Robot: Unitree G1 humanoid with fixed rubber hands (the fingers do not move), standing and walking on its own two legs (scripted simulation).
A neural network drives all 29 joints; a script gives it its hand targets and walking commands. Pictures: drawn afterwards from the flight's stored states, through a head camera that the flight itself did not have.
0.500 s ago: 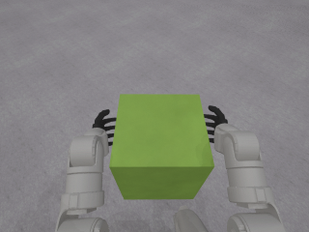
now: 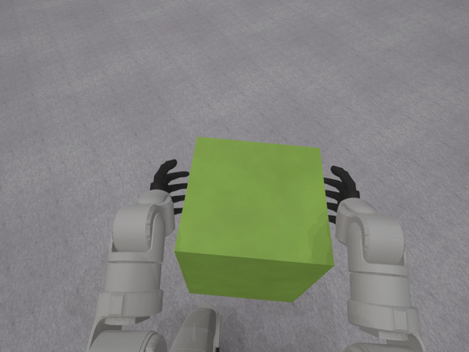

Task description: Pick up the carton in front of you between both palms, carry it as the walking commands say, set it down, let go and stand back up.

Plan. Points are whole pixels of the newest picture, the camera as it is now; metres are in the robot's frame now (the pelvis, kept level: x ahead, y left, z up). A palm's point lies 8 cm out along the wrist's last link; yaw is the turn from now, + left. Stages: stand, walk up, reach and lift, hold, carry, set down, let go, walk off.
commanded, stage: carry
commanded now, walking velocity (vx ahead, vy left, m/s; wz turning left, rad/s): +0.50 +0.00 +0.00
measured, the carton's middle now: (249, 226) +0.35 +0.03 -0.02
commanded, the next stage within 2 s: none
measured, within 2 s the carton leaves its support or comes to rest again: neither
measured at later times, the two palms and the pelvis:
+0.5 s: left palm (197, 65) +0.63 +0.16 +0.12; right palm (346, 73) +0.61 -0.13 +0.13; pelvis +0.32 +0.03 +0.03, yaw -3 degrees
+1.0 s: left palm (226, 16) +0.87 +0.13 +0.11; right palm (343, 22) +0.87 -0.16 +0.10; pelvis +0.61 -0.02 +0.02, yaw +0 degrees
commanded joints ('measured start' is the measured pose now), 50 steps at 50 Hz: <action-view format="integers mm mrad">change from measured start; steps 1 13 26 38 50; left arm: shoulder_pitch -682 -613 -270 -120 -53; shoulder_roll -1130 -1056 -1100 -1142 -1044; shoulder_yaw -746 -659 -751 -760 -762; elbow -154 -108 -267 -317 -399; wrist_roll -467 -366 -285 -335 -330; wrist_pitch -25 36 110 103 108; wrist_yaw -319 -291 -307 -370 -366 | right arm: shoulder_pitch -693 -714 -346 -247 -163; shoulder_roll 1028 1049 1030 1086 1035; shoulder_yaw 720 732 736 813 832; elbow -136 -120 -245 -329 -394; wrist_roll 377 476 387 405 393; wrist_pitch -58 17 101 95 90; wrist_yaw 201 269 332 332 301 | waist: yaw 2 -112 -117 -79 -75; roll -119 52 168 -44 -130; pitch -503 -540 -338 -411 -274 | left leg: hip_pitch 36 1030 1004 163 229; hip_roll -48 246 153 62 35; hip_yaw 83 -316 2 -14 157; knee -245 -746 -831 118 -473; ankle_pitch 128 467 580 -83 203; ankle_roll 9 145 81 -16 -55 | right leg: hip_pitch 466 -371 -326 379 355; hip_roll -214 -131 -117 -433 -324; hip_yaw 216 78 -95 331 -9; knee -70 529 -10 -361 -424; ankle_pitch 888 9 297 219 384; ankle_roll -92 101 133 -57 -12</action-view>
